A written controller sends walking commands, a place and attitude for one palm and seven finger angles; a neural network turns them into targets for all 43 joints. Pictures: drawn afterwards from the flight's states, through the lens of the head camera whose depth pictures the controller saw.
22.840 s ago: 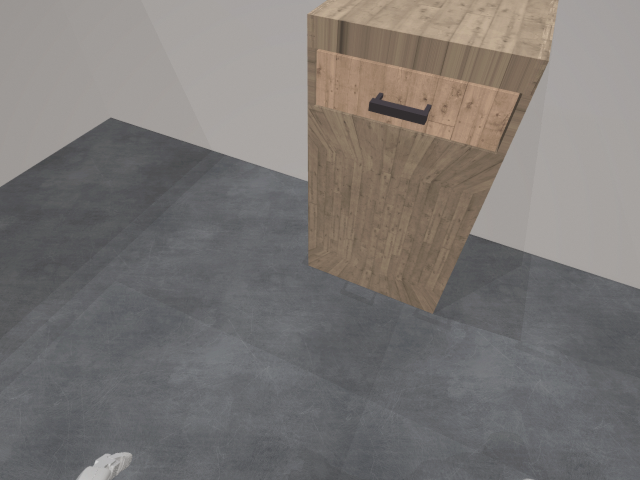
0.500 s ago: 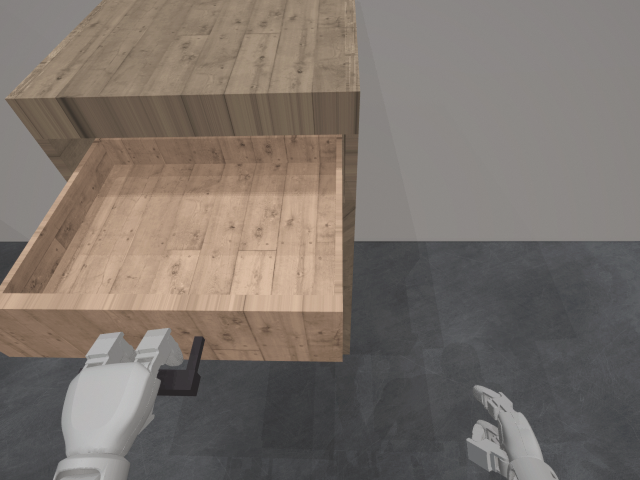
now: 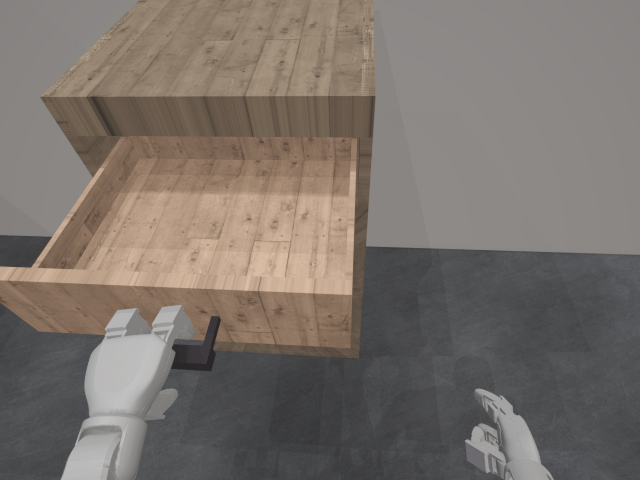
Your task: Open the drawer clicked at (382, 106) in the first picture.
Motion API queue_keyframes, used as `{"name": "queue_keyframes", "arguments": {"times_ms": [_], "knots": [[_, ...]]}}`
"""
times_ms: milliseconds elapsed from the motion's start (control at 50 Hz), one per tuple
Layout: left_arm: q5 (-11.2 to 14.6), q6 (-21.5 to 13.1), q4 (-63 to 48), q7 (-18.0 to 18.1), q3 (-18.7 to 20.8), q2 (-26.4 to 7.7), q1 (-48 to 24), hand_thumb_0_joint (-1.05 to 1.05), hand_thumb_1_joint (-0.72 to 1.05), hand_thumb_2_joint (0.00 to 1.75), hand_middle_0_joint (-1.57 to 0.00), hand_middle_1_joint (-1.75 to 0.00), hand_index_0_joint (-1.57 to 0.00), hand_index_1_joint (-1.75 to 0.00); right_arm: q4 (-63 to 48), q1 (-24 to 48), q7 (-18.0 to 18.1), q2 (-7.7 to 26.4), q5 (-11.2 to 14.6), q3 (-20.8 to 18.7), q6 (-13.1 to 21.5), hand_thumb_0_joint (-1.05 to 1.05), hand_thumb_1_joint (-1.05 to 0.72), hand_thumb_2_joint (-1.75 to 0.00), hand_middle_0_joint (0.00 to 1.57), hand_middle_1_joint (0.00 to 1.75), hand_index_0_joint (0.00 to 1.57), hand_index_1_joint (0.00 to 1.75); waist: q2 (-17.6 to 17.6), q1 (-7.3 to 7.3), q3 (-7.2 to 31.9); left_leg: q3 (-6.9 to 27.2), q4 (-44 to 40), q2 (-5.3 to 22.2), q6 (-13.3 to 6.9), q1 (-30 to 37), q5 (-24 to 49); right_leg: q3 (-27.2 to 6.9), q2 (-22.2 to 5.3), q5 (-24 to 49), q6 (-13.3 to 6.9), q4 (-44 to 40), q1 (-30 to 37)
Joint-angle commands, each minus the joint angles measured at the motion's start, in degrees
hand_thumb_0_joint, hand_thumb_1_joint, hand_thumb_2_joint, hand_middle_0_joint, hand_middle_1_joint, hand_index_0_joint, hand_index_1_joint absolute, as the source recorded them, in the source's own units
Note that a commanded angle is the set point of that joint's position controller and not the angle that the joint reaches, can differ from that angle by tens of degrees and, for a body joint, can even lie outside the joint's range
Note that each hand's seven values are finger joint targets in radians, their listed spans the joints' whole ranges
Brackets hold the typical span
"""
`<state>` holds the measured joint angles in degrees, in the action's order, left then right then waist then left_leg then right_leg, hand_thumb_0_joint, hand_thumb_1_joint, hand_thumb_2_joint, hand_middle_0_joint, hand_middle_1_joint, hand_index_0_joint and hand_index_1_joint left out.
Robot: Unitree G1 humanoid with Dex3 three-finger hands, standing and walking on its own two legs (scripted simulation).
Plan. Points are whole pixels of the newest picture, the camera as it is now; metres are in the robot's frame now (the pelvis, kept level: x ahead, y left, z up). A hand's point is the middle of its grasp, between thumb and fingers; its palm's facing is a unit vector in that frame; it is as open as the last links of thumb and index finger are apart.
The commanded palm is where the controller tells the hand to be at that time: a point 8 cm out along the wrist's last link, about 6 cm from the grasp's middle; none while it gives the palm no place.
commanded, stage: open the thumb to release the handle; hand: left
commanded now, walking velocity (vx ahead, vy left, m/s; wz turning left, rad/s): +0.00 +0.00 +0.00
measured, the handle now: (163, 339) +0.26 +0.24 +0.03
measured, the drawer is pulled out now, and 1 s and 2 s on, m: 0.29 0.28 0.28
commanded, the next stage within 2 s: lift the hand off the handle in 0.12 s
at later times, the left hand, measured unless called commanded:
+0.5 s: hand (155, 380) +0.22 +0.24 +0.01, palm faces +0.04 -0.09 -1.00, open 13.7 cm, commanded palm +0.20 +0.23 +0.06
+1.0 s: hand (135, 355) +0.22 +0.24 +0.08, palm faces +0.09 -0.10 -0.99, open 13.7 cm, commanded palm +0.19 +0.23 +0.13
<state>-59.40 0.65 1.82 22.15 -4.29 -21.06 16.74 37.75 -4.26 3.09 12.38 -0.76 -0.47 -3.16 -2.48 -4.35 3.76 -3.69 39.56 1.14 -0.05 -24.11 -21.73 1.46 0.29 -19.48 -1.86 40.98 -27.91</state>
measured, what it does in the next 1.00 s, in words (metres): stands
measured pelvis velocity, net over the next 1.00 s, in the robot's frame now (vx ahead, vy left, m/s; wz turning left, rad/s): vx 0.00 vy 0.01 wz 0.01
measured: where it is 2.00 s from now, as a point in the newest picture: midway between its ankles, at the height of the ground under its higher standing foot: outside the picture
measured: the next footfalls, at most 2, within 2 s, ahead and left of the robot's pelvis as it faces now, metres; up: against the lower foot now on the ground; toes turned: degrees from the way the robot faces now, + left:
none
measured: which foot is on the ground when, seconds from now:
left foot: down 0.00-1.00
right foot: down 0.00-1.00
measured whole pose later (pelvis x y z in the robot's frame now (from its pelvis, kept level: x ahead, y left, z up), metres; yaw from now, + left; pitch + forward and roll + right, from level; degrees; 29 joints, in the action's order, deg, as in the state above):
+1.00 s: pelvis +0.00 +0.01 +0.01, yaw +1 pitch +1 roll +1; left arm -56.8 7.0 -9.9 13.0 -6.8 -22.2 15.4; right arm 37.2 -3.2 1.4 12.8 -0.6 0.6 -4.7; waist -4.6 -6.6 1.6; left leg -2.9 31.4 0.3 -0.4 -14.3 -18.2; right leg 2.0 -0.2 -16.3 -1.4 32.9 -17.6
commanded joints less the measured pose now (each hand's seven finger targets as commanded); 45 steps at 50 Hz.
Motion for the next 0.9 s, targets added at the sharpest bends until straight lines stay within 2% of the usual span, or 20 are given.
{"name": "queue_keyframes", "arguments": {"times_ms": [0, 40, 100, 140, 180, 200, 220, 240, 260, 300, 340, 420, 480, 540, 580, 600, 700, 780, 860, 880], "knots": [[0.2, 1.2, -6.3, 1.1, 9.1, -9.9, -3.7, 0.00, -0.50, 0.30, -0.30, -1.20, -0.30, -1.20, -8.8, 6.7, 0.6, 6.3, -0.2, -1.9, 2.9, 0.00, -0.90, -0.90, 0.20, 0.30, 0.20, 0.30, 3.0, -1.14, 8.3, 1.7, -4.7, -3.3, -0.8, 1.4, 10.6, -3.7, 0.6, 12.6, 0.0, -7.5, 8.5], [0.3, 0.6, -6.0, 1.2, 11.7, -12.1, -1.9, 0.00, -0.50, 0.30, -0.30, -1.20, -0.30, -1.20, -8.7, 6.3, 0.6, 6.5, -0.2, -2.1, 3.0, 0.00, -0.90, -0.90, 0.20, 0.30, 0.20, 0.30, 1.9, -1.93, 10.0, 1.6, -4.7, -3.4, -0.6, 1.7, 11.4, -4.2, 0.8, 13.4, -0.2, -7.6, 9.9], [0.5, 0.1, -5.5, 1.2, 10.1, -10.4, -2.6, 0.00, -0.50, 0.30, -0.30, -1.20, -0.30, -1.20, -8.7, 6.5, 0.5, 6.3, -0.1, -2.1, 3.1, 0.00, -0.90, -0.90, 0.20, 0.30, 0.20, 0.30, 2.9, -1.41, 8.1, 1.6, -4.8, -3.4, -0.7, 0.7, 9.9, -4.4, 0.5, 12.0, -0.1, -8.0, 8.9], [0.3, -0.3, -5.5, 1.4, 12.2, -12.3, -2.9, 0.00, -0.50, 0.30, -0.30, -1.20, -0.30, -1.20, -8.7, 6.5, 0.5, 6.6, -0.2, -2.4, 3.0, 0.00, -0.90, -0.90, 0.20, 0.30, 0.20, 0.30, 3.0, -1.69, 8.7, 1.6, -4.9, -3.3, -0.6, 0.6, 10.3, -4.7, 0.7, 11.8, -0.2, -8.1, 9.2], [0.3, -0.4, -6.8, 1.7, 10.2, -10.2, -3.3, 0.00, -0.50, 0.30, -0.30, -1.20, -0.30, -1.20, -8.9, 6.2, 0.3, 6.4, -0.1, -2.5, 3.1, 0.00, -0.90, -0.90, 0.20, 0.30, 0.20, 0.30, 1.4, -1.44, 9.4, 1.7, -5.0, -3.2, -0.6, 1.2, 10.2, -4.0, 0.7, 11.3, -0.3, -7.7, 8.5], [1.3, -0.5, -16.4, 1.4, 2.7, -3.4, -1.1, 0.00, -0.50, 0.30, -0.30, -1.20, -0.30, -1.20, -11.0, 7.0, -0.7, 5.9, -0.5, -2.6, 3.6, 0.00, -0.90, -0.90, 0.20, 0.30, 0.20, 0.30, -1.9, -1.69, 12.5, 1.7, -5.1, -3.2, -0.8, 4.4, 12.6, -3.2, 0.4, 12.6, -0.4, -7.5, 9.5], [1.4, -0.3, -15.1, 1.7, 5.4, -6.5, -1.4, 0.00, -0.50, 0.30, -0.30, -1.20, -0.30, -1.20, -10.0, 6.3, -0.8, 6.0, -0.2, -3.0, 3.7, 0.00, -0.90, -0.90, 0.20, 0.30, 0.20, 0.30, -0.4, -0.83, 11.9, 1.8, -5.0, -2.8, -0.7, 5.0, 13.8, -2.9, 0.7, 13.2, -0.5, -7.4, 9.0], [1.5, -0.1, -14.2, 1.9, 7.1, -7.6, -0.9, 0.00, -0.50, 0.30, -0.30, -1.20, -0.30, -1.20, -9.8, 6.4, -0.6, 6.5, -0.4, -3.1, 3.6, 0.00, -0.90, -0.90, 0.20, 0.30, 0.20, 0.30, 0.5, -1.28, 12.7, 1.8, -5.0, -2.8, -0.6, 4.7, 14.2, -3.2, 0.9, 13.7, -0.5, -7.6, 9.7], [1.1, 0.4, -12.3, 2.1, 8.2, -8.6, 1.1, 0.00, -0.50, 0.30, -0.30, -1.20, -0.30, -1.20, -9.9, 6.2, -0.5, 6.5, -0.5, -2.6, 3.5, 0.00, -0.90, -0.90, 0.20, 0.30, 0.20, 0.30, 2.9, -1.44, 10.8, 2.0, -5.0, -2.8, -0.7, 3.1, 12.7, -3.1, 0.8, 12.8, -0.3, -7.5, 9.3], [-0.3, 0.9, -10.3, 2.3, 6.4, -7.3, -3.8, 0.00, -0.50, 0.30, -0.30, -1.20, -0.30, -1.20, -9.5, 6.7, -0.5, 6.5, -0.5, -2.3, 3.2, 0.00, -0.90, -0.90, 0.20, 0.30, 0.20, 0.30, 5.1, -0.24, 7.5, 2.2, -5.3, -2.8, -0.7, 1.6, 9.7, -3.0, 0.7, 9.2, -0.1, -8.1, 6.6], [-1.4, 1.2, -8.9, 2.4, 5.8, -7.6, -9.6, 0.00, -0.50, 0.30, -0.30, -1.20, -0.30, -1.20, -8.9, 6.7, -0.3, 6.7, -0.5, -2.3, 3.1, 0.00, -0.90, -0.90, 0.20, 0.30, 0.20, 0.30, 4.7, 0.81, 5.6, 2.2, -5.6, -2.7, -0.8, 1.9, 7.1, -3.0, 0.7, 4.9, -0.1, -9.3, 4.6], [-2.0, 1.4, -8.9, 2.4, 2.7, -5.7, -13.4, 0.00, -0.50, 0.30, -0.30, -1.20, -0.30, -1.20, -8.3, 5.7, -0.2, 6.3, -0.6, -2.6, 3.4, 0.00, -0.90, -0.90, 0.20, 0.30, 0.20, 0.30, 0.8, 0.50, 11.2, 2.3, -5.5, -2.8, -0.7, 5.0, 9.6, -1.9, 0.9, 7.6, -0.5, -7.8, 5.8], [-1.0, 1.9, -8.5, 1.5, 0.3, -3.7, -14.7, 0.00, -0.50, 0.30, -0.30, -1.20, -0.30, -1.20, -8.3, 5.7, -0.1, 6.2, -0.3, -2.7, 3.3, 0.00, -0.90, -0.90, 0.20, 0.30, 0.20, 0.30, 2.1, 0.90, 11.4, 2.6, -5.6, -2.7, -0.6, 5.3, 10.5, -1.5, 0.9, 8.5, -0.3, -7.9, 6.2], [-0.9, 1.9, -11.7, 1.1, 2.0, -6.4, -15.9, 0.00, -0.50, 0.30, -0.30, -1.20, -0.30, -1.20, -8.7, 6.4, 0.0, 6.5, -0.5, -2.5, 3.2, 0.00, -0.90, -0.90, 0.20, 0.30, 0.20, 0.30, 1.7, 0.07, 12.8, 2.8, -6.4, -2.5, -0.6, 6.5, 12.6, -1.6, 1.0, 10.0, -0.5, -8.0, 8.3], [-0.9, 1.9, -15.4, 0.7, 0.9, -5.3, -14.9, 0.00, -0.50, 0.30, -0.30, -1.20, -0.30, -1.20, -9.2, 6.6, -0.3, 5.9, -0.6, -2.4, 3.1, 0.00, -0.90, -0.90, 0.20, 0.30, 0.20, 0.30, 1.0, -0.39, 13.5, 3.0, -6.7, -2.4, -0.6, 7.7, 14.3, -1.2, 0.9, 10.8, -0.6, -7.8, 8.8], [-0.7, 2.0, -16.2, 0.3, -0.1, -4.5, -13.9, 0.00, -0.50, 0.30, -0.30, -1.20, -0.30, -1.20, -9.5, 6.8, -0.4, 5.7, -0.6, -2.2, 3.2, 0.00, -0.90, -0.90, 0.20, 0.30, 0.20, 0.30, 0.9, -0.47, 12.5, 2.8, -6.8, -2.5, -0.7, 7.8, 14.8, -0.9, 0.8, 11.1, -0.5, -7.9, 8.8], [-0.5, 2.7, -18.6, -1.0, 2.1, -6.5, -12.0, 0.00, -0.50, 0.30, -0.30, -1.20, -0.30, -1.20, -9.5, 7.6, -0.8, 5.4, -0.7, -1.6, 2.7, 0.00, -0.90, -0.90, 0.20, 0.30, 0.20, 0.30, 2.3, -1.03, 10.0, 2.9, -8.1, -2.2, -0.7, 8.6, 16.3, -1.2, 0.8, 12.7, -0.5, -9.1, 10.3], [0.2, 4.4, -21.6, -2.6, 2.6, -7.2, -11.0, 0.00, -0.50, 0.30, -0.30, -1.20, -0.30, -1.20, -9.9, 8.7, -1.4, 5.3, -0.1, -1.3, 2.1, 0.00, -0.90, -0.90, 0.20, 0.30, 0.20, 0.30, 0.5, -1.84, 9.4, 2.9, -10.1, -2.0, -0.3, 9.9, 17.3, -1.6, 0.9, 13.4, -0.6, -10.3, 13.0], [1.1, 5.7, -23.1, -4.8, 3.5, -8.5, -9.2, 0.00, -0.50, 0.30, -0.30, -1.20, -0.30, -1.20, -10.2, 9.6, -1.4, 5.3, 0.0, -0.4, 1.7, 0.00, -0.90, -0.90, 0.20, 0.30, 0.20, 0.30, 1.7, -2.22, 8.9, 2.6, -11.2, -2.2, -0.8, 10.5, 17.3, -2.0, 0.5, 14.0, -0.2, -11.7, 15.4], [2.0, 5.8, -23.2, -5.3, 5.8, -10.8, -8.8, 0.00, -0.50, 0.30, -0.30, -1.20, -0.30, -1.20, -9.9, 9.9, -1.2, 5.4, 0.4, -0.6, 1.4, 0.00, -0.90, -0.90, 0.20, 0.30, 0.20, 0.30, 1.8, -2.26, 7.4, 2.6, -12.1, -2.3, -0.7, 10.4, 16.9, -2.3, 0.8, 14.2, -0.3, -12.6, 16.2]]}}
